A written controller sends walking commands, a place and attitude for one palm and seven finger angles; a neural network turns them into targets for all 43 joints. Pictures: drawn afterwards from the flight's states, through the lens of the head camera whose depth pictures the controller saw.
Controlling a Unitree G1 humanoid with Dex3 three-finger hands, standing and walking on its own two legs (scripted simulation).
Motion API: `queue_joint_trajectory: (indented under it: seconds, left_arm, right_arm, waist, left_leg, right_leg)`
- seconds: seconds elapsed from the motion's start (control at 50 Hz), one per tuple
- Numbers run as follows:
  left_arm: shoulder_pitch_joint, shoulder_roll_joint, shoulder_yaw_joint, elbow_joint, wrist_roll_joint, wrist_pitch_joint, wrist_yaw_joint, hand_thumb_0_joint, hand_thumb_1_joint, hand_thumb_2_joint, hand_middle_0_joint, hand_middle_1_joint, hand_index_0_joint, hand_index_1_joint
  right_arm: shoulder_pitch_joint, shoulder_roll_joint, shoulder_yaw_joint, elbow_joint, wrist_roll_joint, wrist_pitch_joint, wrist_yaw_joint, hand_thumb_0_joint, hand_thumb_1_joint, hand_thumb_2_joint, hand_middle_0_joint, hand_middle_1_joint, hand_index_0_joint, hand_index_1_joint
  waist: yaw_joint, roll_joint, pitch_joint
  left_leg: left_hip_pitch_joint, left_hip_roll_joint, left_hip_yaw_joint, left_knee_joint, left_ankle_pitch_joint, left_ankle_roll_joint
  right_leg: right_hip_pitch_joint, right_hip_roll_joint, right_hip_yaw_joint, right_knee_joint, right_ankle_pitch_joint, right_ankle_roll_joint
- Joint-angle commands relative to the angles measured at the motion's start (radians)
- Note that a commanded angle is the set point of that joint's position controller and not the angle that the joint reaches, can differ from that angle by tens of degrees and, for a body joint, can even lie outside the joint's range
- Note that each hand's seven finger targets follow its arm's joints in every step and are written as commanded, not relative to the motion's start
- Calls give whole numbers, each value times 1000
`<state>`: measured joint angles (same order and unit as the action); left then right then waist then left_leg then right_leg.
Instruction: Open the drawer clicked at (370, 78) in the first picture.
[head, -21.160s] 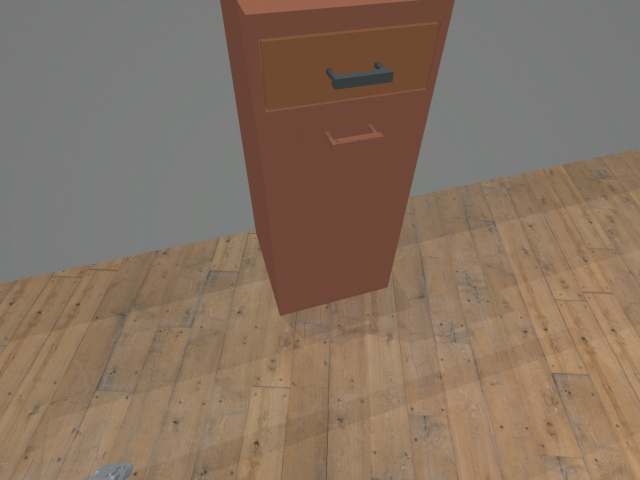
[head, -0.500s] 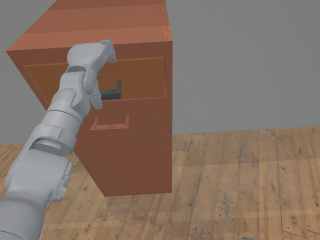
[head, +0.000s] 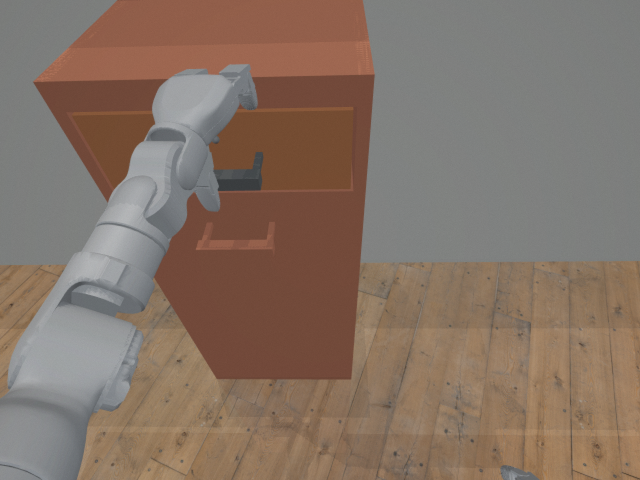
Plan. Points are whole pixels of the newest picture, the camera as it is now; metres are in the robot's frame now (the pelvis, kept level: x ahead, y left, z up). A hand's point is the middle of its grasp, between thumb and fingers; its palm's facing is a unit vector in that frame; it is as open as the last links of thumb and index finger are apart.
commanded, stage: lower the fingers behind the handle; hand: left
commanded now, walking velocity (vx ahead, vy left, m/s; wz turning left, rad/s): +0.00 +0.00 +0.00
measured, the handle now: (218, 170) +0.51 +0.16 +0.12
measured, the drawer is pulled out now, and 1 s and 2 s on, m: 0.00 0.00 0.00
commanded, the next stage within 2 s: lift the fingers back up to retry in 1.70 s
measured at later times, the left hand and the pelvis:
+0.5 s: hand (186, 191) +0.44 +0.19 +0.14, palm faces -0.04 +0.00 -1.00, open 13.8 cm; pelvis -0.01 -0.02 +0.00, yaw +0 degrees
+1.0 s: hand (190, 185) +0.46 +0.19 +0.13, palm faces +0.02 -0.04 -1.00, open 13.8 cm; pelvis +0.02 +0.00 -0.01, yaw +0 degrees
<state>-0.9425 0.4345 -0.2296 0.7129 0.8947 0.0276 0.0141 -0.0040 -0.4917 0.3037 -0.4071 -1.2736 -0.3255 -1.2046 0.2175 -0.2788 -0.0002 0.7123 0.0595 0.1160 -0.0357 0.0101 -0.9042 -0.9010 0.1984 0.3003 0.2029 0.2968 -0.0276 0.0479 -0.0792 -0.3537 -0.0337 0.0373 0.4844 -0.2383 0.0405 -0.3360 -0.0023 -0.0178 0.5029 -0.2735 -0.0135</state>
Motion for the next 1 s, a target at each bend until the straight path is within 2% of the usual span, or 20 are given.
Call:
queue_joint_trajectory:
  seconds: [0.0, 0.02, 0.1, 0.18, 0.3, 0.36, 0.38, 0.42, 0.44, 0.48, 0.56, 0.62, 0.64, 0.72, 0.74, 0.78, 0.84, 0.86, 0.94, 0.98]
  left_arm:
    - [-430, 322, 163, 74, 90, 191, 22, 0, -500, 300, -300, -1200, -300, -1200]
    - [-399, 368, 202, 103, 96, 200, 8, 0, -500, 300, -300, -1200, -300, -1200]
    - [-388, 355, 151, 128, 115, 219, -48, 0, -500, 300, -300, -1200, -300, -1200]
    - [-335, 339, 132, 142, 111, 185, -97, 0, -500, 300, -300, -1200, -300, -1200]
    - [-282, 343, 154, 43, 94, 69, -131, 0, -500, 300, -300, -1200, -300, -1200]
    - [-339, 349, 179, -127, 64, -36, -126, 0, -500, 300, -300, -1200, -300, -1200]
    - [-380, 346, 179, -209, 57, -76, -115, 0, -500, 300, -300, -1200, -300, -1200]
    - [-491, 309, 149, -371, 37, -155, -85, 0, -500, 300, -300, -1200, -300, -1200]
    - [-511, 341, 182, -425, 36, -181, -56, 0, -500, 300, -300, -1200, -300, -1200]
    - [-406, 311, 180, -315, 34, -154, -15, 0, -500, 300, -300, -1200, -300, -1200]
    - [-327, 258, 157, -131, 3, -64, 21, 0, -500, 300, -300, -1200, -300, -1200]
    - [-336, 308, 186, -105, 38, -17, 29, 0, -500, 300, -300, -1200, -300, -1200]
    - [-339, 298, 172, -118, 53, -8, 27, 0, -500, 300, -300, -1200, -300, -1200]
    - [-320, 263, 154, -196, 64, -30, 5, 0, -500, 300, -300, -1200, -300, -1200]
    - [-316, 288, 179, -219, 63, -43, 4, 0, -500, 300, -300, -1200, -300, -1200]
    - [-245, 275, 183, -185, 57, -42, 1, 0, -500, 300, -300, -1200, -300, -1200]
    - [-228, 196, 125, -164, 42, -40, -12, 0, -500, 300, -300, -1200, -300, -1200]
    - [-236, 232, 153, -141, 49, -38, -8, 0, -500, 300, -300, -1200, -300, -1200]
    - [-222, 225, 149, -158, 66, -33, 1, 0, -500, 300, -300, -1200, -300, -1200]
    - [-198, 189, 129, -160, 65, -24, 5, 0, -500, 300, -300, -1200, -300, -1200]
  right_arm:
    - [-36, -126, -12, -107, 2, 7, -5, 0, -900, -900, 200, 300, 200, 300]
    - [-42, -132, -11, -109, 1, 20, -9, 0, -900, -900, 200, 300, 200, 300]
    - [-72, -131, 4, -139, 12, 45, -37, 0, -900, -900, 200, 300, 200, 300]
    - [-69, -129, 8, -172, 14, 52, -55, 0, -900, -900, 200, 300, 200, 300]
    - [-44, -120, -5, -213, 8, 37, -60, 0, -900, -900, 200, 300, 200, 300]
    - [-29, -115, -27, -229, 6, 15, -60, 0, -900, -900, 200, 300, 200, 300]
    - [-21, -112, -37, -229, 2, 6, -61, 0, -900, -900, 200, 300, 200, 300]
    - [7, -101, -58, -217, -6, -13, -59, 0, -900, -900, 200, 300, 200, 300]
    - [23, -101, -72, -197, -10, -21, -56, 0, -900, -900, 200, 300, 200, 300]
    - [44, -101, -73, -162, -10, -19, -44, 0, -900, -900, 200, 300, 200, 300]
    - [42, -123, -63, -117, 2, -12, -21, 0, -900, -900, 200, 300, 200, 300]
    - [32, -134, -61, -114, -1, -7, -13, 0, -900, -900, 200, 300, 200, 300]
    - [25, -127, -60, -124, -2, -2, -11, 0, -900, -900, 200, 300, 200, 300]
    - [24, -120, -67, -155, -13, 7, -10, 0, -900, -900, 200, 300, 200, 300]
    - [27, -119, -70, -156, -14, 9, -11, 0, -900, -900, 200, 300, 200, 300]
    - [20, -114, -68, -162, -14, 16, -14, 0, -900, -900, 200, 300, 200, 300]
    - [18, -113, -65, -161, -8, 20, -9, 0, -900, -900, 200, 300, 200, 300]
    - [22, -117, -64, -153, -9, 25, -10, 0, -900, -900, 200, 300, 200, 300]
    - [20, -110, -65, -155, -15, 32, -4, 0, -900, -900, 200, 300, 200, 300]
    - [22, -105, -64, -160, -16, 38, 2, 0, -900, -900, 200, 300, 200, 300]
  waist:
    - [28, -110, -264]
    - [39, -150, -277]
    - [15, -228, -198]
    - [8, -202, -152]
    - [12, -146, -169]
    - [7, -100, -240]
    - [3, -52, -287]
    - [-24, -6, -368]
    - [-22, 37, -405]
    - [-20, 50, -372]
    - [-26, -50, -231]
    - [-9, -51, -280]
    - [-5, -48, -310]
    - [-4, -52, -394]
    - [-1, -54, -408]
    - [2, -83, -369]
    - [-12, -99, -282]
    - [-12, -95, -264]
    - [3, -64, -309]
    - [4, -68, -312]
  left_leg:
    - [78, 27, -7, -63, 261, -16]
    - [63, 27, -3, -63, 274, -13]
    - [23, 25, 10, -78, 154, -1]
    - [20, 26, 14, -77, 108, 2]
    - [13, 25, 21, -53, 83, 7]
    - [53, 20, 13, -31, 106, 19]
    - [87, 16, 9, -22, 125, 22]
    - [157, 11, -3, 6, 177, 30]
    - [198, 9, -10, 15, 206, 28]
    - [200, 5, -10, 27, 236, 20]
    - [109, 10, -6, 7, 177, 9]
    - [89, 11, -5, 6, 212, 6]
    - [96, 10, -2, 14, 231, 9]
    - [138, 12, -11, 34, 318, 15]
    - [149, 15, -12, 39, 340, 17]
    - [139, 16, -8, 41, 352, 18]
    - [137, 22, -10, 40, 332, 15]
    - [128, 24, -12, 37, 308, 12]
    - [143, 22, -14, 53, 357, 8]
    - [145, 23, -15, 62, 382, 6]
  right_leg:
    - [130, 13, -4, -49, 229, -28]
    - [176, 7, 6, -54, 256, -27]
    - [155, -7, 19, -80, 184, -7]
    - [126, -10, 25, -86, 147, -6]
    - [130, -14, 42, -76, 138, -7]
    - [143, -11, 57, -66, 167, -9]
    - [138, -7, 60, -61, 182, -12]
    - [121, 1, 61, -52, 215, -17]
    - [103, 11, 60, -47, 231, -21]
    - [70, 19, 43, -38, 242, -27]
    - [14, 22, 22, -53, 186, -20]
    - [61, 18, 23, -39, 217, -27]
    - [76, 17, 28, -28, 249, -24]
    - [114, 20, 24, -1, 337, -29]
    - [114, 22, 23, 8, 361, -27]
    - [108, 22, 18, 12, 380, -24]
    - [37, 26, 7, 0, 331, -22]
    - [21, 27, 6, 1, 305, -23]
    - [28, 25, 7, 22, 328, -30]
    - [23, 28, 2, 28, 342, -31]
